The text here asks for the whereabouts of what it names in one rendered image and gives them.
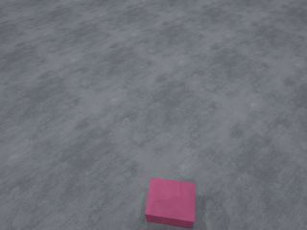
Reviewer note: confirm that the carton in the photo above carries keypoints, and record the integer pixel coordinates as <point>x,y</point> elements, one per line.
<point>171,202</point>

